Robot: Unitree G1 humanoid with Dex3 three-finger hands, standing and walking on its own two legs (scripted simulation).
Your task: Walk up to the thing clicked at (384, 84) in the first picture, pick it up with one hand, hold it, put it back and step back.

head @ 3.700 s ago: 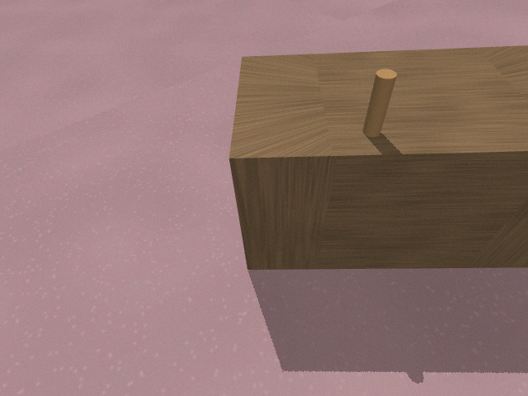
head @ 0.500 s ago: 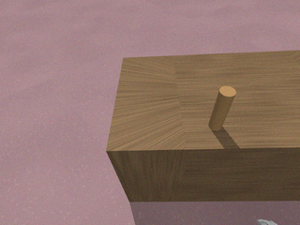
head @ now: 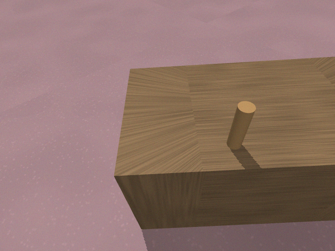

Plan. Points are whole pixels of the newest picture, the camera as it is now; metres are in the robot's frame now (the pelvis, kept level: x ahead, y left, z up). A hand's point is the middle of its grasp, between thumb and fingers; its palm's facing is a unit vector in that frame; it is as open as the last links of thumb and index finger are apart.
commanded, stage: walk up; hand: right
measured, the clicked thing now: (239, 127) +0.49 -0.20 -0.04
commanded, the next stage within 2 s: stand in 0.34 s
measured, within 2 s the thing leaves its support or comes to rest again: neither
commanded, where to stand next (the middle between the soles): +0.07 +0.00 m, yaw +1 degrees
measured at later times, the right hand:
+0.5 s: hand out of the picture +0.09 -0.25 -0.15, palm faces +0.02 +0.94 -0.34, open 7.4 cm
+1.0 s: hand out of the picture +0.06 -0.25 -0.15, palm faces -0.01 +0.94 -0.33, open 7.4 cm
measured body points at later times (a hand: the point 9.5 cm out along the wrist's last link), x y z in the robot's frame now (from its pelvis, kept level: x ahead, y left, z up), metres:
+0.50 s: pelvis +0.00 +0.01 +0.00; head +0.01 +0.01 +0.45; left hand +0.10 +0.31 -0.13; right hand +0.09 -0.29 -0.13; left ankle -0.01 +0.13 -0.74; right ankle +0.00 -0.13 -0.74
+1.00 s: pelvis -0.01 +0.00 +0.00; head -0.01 +0.00 +0.45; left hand +0.04 +0.31 -0.13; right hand +0.06 -0.30 -0.13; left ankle -0.01 +0.13 -0.74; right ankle +0.00 -0.13 -0.74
